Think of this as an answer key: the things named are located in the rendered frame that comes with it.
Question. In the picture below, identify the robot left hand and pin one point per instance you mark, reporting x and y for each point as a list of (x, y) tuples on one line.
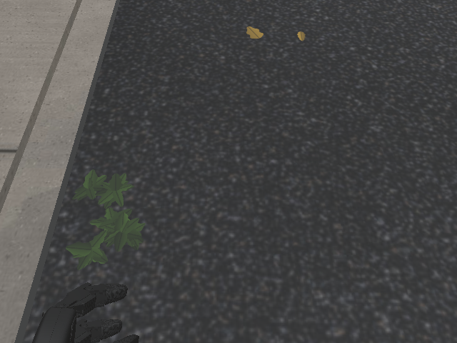
[(59, 325)]

